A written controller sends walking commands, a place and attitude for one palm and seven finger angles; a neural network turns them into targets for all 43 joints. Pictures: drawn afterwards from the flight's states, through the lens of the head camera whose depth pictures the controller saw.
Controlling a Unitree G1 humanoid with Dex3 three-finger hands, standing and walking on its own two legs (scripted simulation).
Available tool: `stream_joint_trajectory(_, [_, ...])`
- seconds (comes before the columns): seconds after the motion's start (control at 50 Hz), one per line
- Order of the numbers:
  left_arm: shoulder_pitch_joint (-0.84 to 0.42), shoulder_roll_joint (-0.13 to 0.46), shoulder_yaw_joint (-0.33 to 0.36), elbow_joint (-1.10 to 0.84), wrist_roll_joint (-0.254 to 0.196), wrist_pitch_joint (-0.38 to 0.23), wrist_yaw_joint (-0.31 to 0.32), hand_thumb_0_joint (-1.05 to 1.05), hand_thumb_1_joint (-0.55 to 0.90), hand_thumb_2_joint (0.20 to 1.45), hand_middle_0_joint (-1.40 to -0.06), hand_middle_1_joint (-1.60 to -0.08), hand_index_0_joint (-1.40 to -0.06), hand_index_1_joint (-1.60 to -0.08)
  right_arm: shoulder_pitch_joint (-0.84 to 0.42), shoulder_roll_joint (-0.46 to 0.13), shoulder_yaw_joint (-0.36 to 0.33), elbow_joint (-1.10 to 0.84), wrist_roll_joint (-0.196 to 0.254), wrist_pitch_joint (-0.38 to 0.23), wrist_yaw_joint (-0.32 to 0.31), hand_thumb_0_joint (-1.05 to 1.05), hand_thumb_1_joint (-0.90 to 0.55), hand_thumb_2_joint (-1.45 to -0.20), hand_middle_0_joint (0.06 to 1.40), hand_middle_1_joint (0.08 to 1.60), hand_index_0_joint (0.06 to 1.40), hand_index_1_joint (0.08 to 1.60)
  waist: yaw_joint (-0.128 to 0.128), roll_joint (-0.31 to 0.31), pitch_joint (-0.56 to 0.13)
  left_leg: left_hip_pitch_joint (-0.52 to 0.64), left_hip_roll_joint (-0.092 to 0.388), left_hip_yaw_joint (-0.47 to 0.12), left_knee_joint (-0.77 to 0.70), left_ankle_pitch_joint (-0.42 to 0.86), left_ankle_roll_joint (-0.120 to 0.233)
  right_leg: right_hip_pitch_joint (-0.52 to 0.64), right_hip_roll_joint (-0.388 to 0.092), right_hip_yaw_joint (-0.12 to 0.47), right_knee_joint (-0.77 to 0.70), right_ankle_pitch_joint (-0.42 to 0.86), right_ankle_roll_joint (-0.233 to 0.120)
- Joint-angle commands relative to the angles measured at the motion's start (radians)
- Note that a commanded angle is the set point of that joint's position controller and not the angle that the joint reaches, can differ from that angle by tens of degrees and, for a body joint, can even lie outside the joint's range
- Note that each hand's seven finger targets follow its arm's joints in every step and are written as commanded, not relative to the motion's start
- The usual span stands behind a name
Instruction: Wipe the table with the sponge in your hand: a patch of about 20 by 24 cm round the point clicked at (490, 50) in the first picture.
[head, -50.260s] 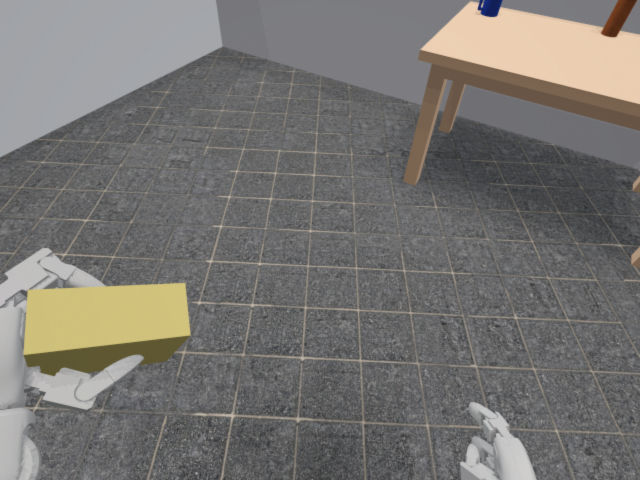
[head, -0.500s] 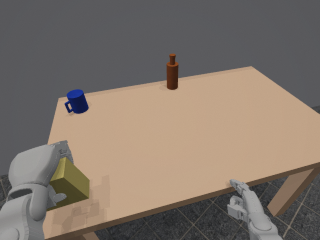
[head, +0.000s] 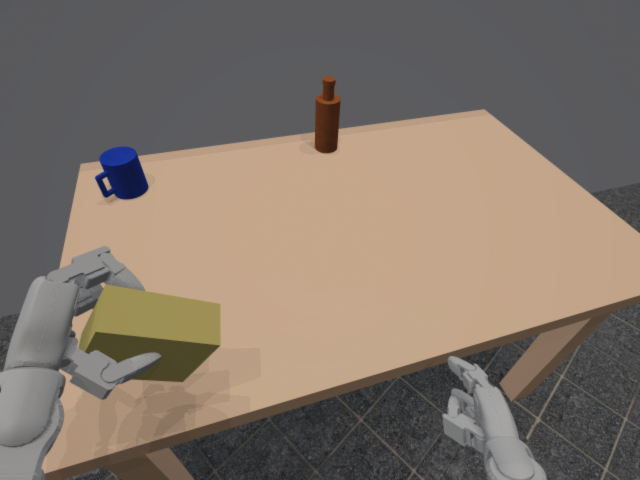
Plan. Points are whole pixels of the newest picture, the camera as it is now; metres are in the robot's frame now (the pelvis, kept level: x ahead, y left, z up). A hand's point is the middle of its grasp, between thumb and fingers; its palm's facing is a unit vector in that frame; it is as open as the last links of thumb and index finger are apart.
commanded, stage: step back with the hand held close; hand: left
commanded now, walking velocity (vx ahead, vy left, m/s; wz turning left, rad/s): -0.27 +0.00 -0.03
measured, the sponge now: (166, 340) +0.23 +0.21 +0.08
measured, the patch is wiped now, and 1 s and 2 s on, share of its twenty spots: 1.00 1.00 1.00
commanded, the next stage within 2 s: stop stepping back and stand still in 1.36 s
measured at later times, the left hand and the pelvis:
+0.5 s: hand (97, 337) +0.20 +0.25 +0.14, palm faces +0.31 -0.89 -0.34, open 9.5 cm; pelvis -0.02 +0.02 -0.02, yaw +0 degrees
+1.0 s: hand (51, 397) +0.13 +0.26 +0.15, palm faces +0.26 -0.87 -0.42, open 9.5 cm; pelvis -0.09 +0.03 -0.02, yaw -2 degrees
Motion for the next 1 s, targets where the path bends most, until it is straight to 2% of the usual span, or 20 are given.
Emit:
stream_joint_trajectory(0.0, [-0.037, 0.17, 0.2, -0.472, -0.155, -0.208, 0.073, 0.0, 0.1, 1.3, -1.2, -1.6, -1.2, -1.6, -0.049, -0.142, -0.085, -0.157, -0.01, -0.05, -0.034, 0.0, -0.9, -0.9, 0.2, 0.3, 0.2, 0.3, -0.057, 0.138, -0.219, 0.084, 0.086, -0.086, 0.0, 0.111, 0.024, -0.079, -0.187, 0.153, 0.001, 0.233, -0.04])
stream_joint_trajectory(0.02, [0.012, 0.218, 0.256, -0.52, -0.161, -0.227, 0.083, 0.0, 0.1, 1.3, -1.2, -1.6, -1.2, -1.6, -0.041, -0.153, -0.088, -0.149, -0.016, -0.057, -0.034, 0.0, -0.9, -0.9, 0.2, 0.3, 0.2, 0.3, -0.049, 0.217, -0.234, 0.045, 0.103, -0.117, -0.024, 0.157, 0.028, -0.042, -0.166, 0.134, 0.044, 0.225, -0.033])
stream_joint_trajectory(0.06, [0.105, 0.184, 0.264, -0.545, -0.154, -0.244, 0.089, 0.0, 0.1, 1.3, -1.2, -1.6, -1.2, -1.6, -0.03, -0.148, -0.094, -0.147, -0.02, -0.068, -0.026, 0.0, -0.9, -0.9, 0.2, 0.3, 0.2, 0.3, -0.042, 0.248, -0.251, -0.013, 0.131, -0.147, -0.04, 0.242, 0.034, -0.027, -0.127, 0.079, 0.111, 0.159, -0.015])
stream_joint_trajectory(0.12, [0.189, 0.21, 0.324, -0.508, -0.153, -0.257, 0.096, 0.0, 0.1, 1.3, -1.2, -1.6, -1.2, -1.6, -0.007, -0.152, -0.111, -0.125, -0.026, -0.08, -0.023, 0.0, -0.9, -0.9, 0.2, 0.3, 0.2, 0.3, -0.044, 0.2, -0.237, -0.001, 0.166, -0.187, -0.062, 0.366, 0.033, -0.086, -0.085, 0.038, 0.152, -0.012, 0.004])
stream_joint_trajectory(0.18, [0.179, 0.136, 0.28, -0.397, -0.155, -0.261, 0.086, 0.0, 0.1, 1.3, -1.2, -1.6, -1.2, -1.6, 0.021, -0.155, -0.124, -0.104, -0.026, -0.092, -0.028, 0.0, -0.9, -0.9, 0.2, 0.3, 0.2, 0.3, -0.058, 0.094, -0.19, -0.007, 0.191, -0.213, -0.079, 0.349, 0.043, -0.127, -0.052, 0.026, 0.111, -0.095, 0.022])
stream_joint_trajectory(0.26, [0.123, 0.1, 0.225, -0.284, -0.157, -0.254, 0.085, 0.0, 0.1, 1.3, -1.2, -1.6, -1.2, -1.6, 0.028, -0.163, -0.129, -0.093, -0.004, -0.105, -0.038, 0.0, -0.9, -0.9, 0.2, 0.3, 0.2, 0.3, -0.073, -0.029, -0.132, -0.06, 0.18, -0.196, -0.061, 0.177, 0.024, -0.128, -0.088, 0.058, 0.052, 0.006, 0.009])
stream_joint_trajectory(0.3, [0.084, 0.097, 0.204, -0.286, -0.155, -0.26, 0.085, 0.0, 0.1, 1.3, -1.2, -1.6, -1.2, -1.6, 0.022, -0.164, -0.13, -0.098, 0.003, -0.109, -0.04, 0.0, -0.9, -0.9, 0.2, 0.3, 0.2, 0.3, -0.08, -0.093, -0.131, -0.101, 0.139, -0.149, 0.014, 0.05, 0.013, -0.135, -0.157, 0.119, 0.021, 0.141, -0.021])
stream_joint_trajectory(0.38, [0.065, 0.115, 0.192, -0.375, -0.146, -0.296, 0.098, 0.0, 0.1, 1.3, -1.2, -1.6, -1.2, -1.6, 0.014, -0.156, -0.128, -0.1, -0.002, -0.118, -0.036, 0.0, -0.9, -0.9, 0.2, 0.3, 0.2, 0.3, -0.087, -0.079, -0.147, -0.109, 0.085, -0.112, 0.104, -0.077, 0.005, -0.198, -0.238, 0.194, -0.003, 0.142, -0.069])
stream_joint_trajectory(0.42, [0.055, 0.192, 0.253, -0.486, -0.139, -0.316, 0.111, 0.0, 0.1, 1.3, -1.2, -1.6, -1.2, -1.6, 0.008, -0.162, -0.131, -0.104, -0.008, -0.122, -0.037, 0.0, -0.9, -0.9, 0.2, 0.3, 0.2, 0.3, -0.088, 0.009, -0.153, -0.124, 0.092, -0.133, 0.076, -0.097, 0.006, -0.2, -0.236, 0.19, 0.032, 0.108, -0.077])
stream_joint_trajectory(0.52, [0.139, 0.221, 0.358, -0.535, -0.103, -0.34, 0.118, 0.0, 0.1, 1.3, -1.2, -1.6, -1.2, -1.6, 0.004, -0.174, -0.14, -0.112, -0.037, -0.143, -0.033, 0.0, -0.9, -0.9, 0.2, 0.3, 0.2, 0.3, -0.064, 0.275, -0.168, -0.364, 0.213, -0.322, -0.245, -0.317, 0.084, 0.007, -0.01, 0.028, 0.334, -0.08, 0.03])
stream_joint_trajectory(0.54, [0.136, 0.162, 0.321, -0.519, -0.095, -0.342, 0.11, 0.0, 0.1, 1.3, -1.2, -1.6, -1.2, -1.6, 0.024, -0.157, -0.142, -0.102, -0.046, -0.147, -0.03, 0.0, -0.9, -0.9, 0.2, 0.3, 0.2, 0.3, -0.071, 0.275, -0.167, -0.376, 0.227, -0.33, -0.265, -0.331, 0.093, 0.006, 0.005, 0.027, 0.405, -0.124, 0.038])
stream_joint_trajectory(0.58, [0.118, 0.135, 0.313, -0.447, -0.093, -0.339, 0.104, 0.0, 0.1, 1.3, -1.2, -1.6, -1.2, -1.6, 0.041, -0.155, -0.144, -0.086, -0.049, -0.156, -0.027, 0.0, -0.9, -0.9, 0.2, 0.3, 0.2, 0.3, -0.07, 0.212, -0.139, -0.353, 0.245, -0.306, -0.222, -0.249, 0.108, -0.024, 0.0, 0.038, 0.377, -0.159, 0.041])
stream_joint_trajectory(0.66, [0.099, 0.06, 0.214, -0.306, -0.121, -0.321, 0.088, 0.0, 0.1, 1.3, -1.2, -1.6, -1.2, -1.6, 0.062, -0.149, -0.128, -0.063, -0.027, -0.161, -0.025, 0.0, -0.9, -0.9, 0.2, 0.3, 0.2, 0.3, -0.083, 0.046, -0.105, -0.102, 0.211, -0.244, -0.072, 0.043, 0.058, -0.173, -0.025, 0.055, 0.044, -0.092, 0.021])
stream_joint_trajectory(0.72, [-0.028, 0.084, 0.174, -0.299, -0.122, -0.33, 0.084, 0.0, 0.1, 1.3, -1.2, -1.6, -1.2, -1.6, 0.024, -0.137, -0.122, -0.038, -0.015, -0.144, -0.024, 0.0, -0.9, -0.9, 0.2, 0.3, 0.2, 0.3, -0.092, -0.051, -0.193, 0.022, 0.142, -0.107, 0.144, 0.313, -0.001, -0.156, -0.181, 0.178, -0.04, 0.455, -0.037])
stream_joint_trajectory(0.76, [-0.057, 0.069, 0.138, -0.353, -0.125, -0.324, 0.083, 0.0, 0.1, 1.3, -1.2, -1.6, -1.2, -1.6, 0.019, -0.143, -0.147, -0.071, 0.005, -0.123, -0.032, 0.0, -0.9, -0.9, 0.2, 0.3, 0.2, 0.3, -0.095, -0.16, -0.267, 0.058, 0.111, -0.051, 0.215, 0.338, -0.016, -0.138, -0.229, 0.182, 0.03, 0.624, -0.051])
stream_joint_trajectory(0.82, [0.006, 0.165, 0.223, -0.453, -0.129, -0.33, 0.097, 0.0, 0.1, 1.3, -1.2, -1.6, -1.2, -1.6, -0.008, -0.143, -0.143, -0.094, -0.003, -0.102, -0.03, 0.0, -0.9, -0.9, 0.2, 0.3, 0.2, 0.3, -0.088, -0.016, -0.246, 0.018, 0.101, -0.061, 0.166, 0.231, -0.014, -0.175, -0.227, 0.182, 0.055, 0.435, -0.056])
stream_joint_trajectory(0.88, [0.098, 0.18, 0.275, -0.527, -0.127, -0.339, 0.102, 0.0, 0.1, 1.3, -1.2, -1.6, -1.2, -1.6, -0.037, -0.138, -0.138, -0.118, -0.016, -0.097, -0.023, 0.0, -0.9, -0.9, 0.2, 0.3, 0.2, 0.3, -0.067, 0.094, -0.199, -0.1, 0.133, -0.14, 0.053, 0.082, 0.01, -0.181, -0.13, 0.119, 0.1, 0.141, -0.031])
stream_joint_trajectory(0.92, [0.151, 0.241, 0.364, -0.545, -0.115, -0.345, 0.109, 0.0, 0.1, 1.3, -1.2, -1.6, -1.2, -1.6, -0.036, -0.16, -0.145, -0.115, -0.03, -0.105, -0.023, 0.0, -0.9, -0.9, 0.2, 0.3, 0.2, 0.3, -0.063, 0.236, -0.183, -0.23, 0.191, -0.239, -0.123, -0.127, 0.046, -0.102, -0.029, 0.061, 0.221, -0.053, 0.004])
stream_joint_trajectory(0.94, [0.172, 0.187, 0.341, -0.539, -0.112, -0.346, 0.104, 0.0, 0.1, 1.3, -1.2, -1.6, -1.2, -1.6, -0.022, -0.145, -0.143, -0.114, -0.039, -0.114, -0.021, 0.0, -0.9, -0.9, 0.2, 0.3, 0.2, 0.3, -0.065, 0.284, -0.193, -0.321, 0.239, -0.306, -0.228, -0.244, 0.079, -0.023, 0.025, 0.043, 0.337, -0.146, 0.025])
stream_joint_trajectory(0.98, [0.143, 0.183, 0.356, -0.507, -0.095, -0.348, 0.101, 0.0, 0.1, 1.3, -1.2, -1.6, -1.2, -1.6, 0.005, -0.149, -0.153, -0.089, -0.057, -0.135, -0.017, 0.0, -0.9, -0.9, 0.2, 0.3, 0.2, 0.3, -0.07, 0.281, -0.183, -0.426, 0.297, -0.364, -0.316, -0.41, 0.124, 0.042, 0.051, 0.064, 0.505, -0.205, 0.039])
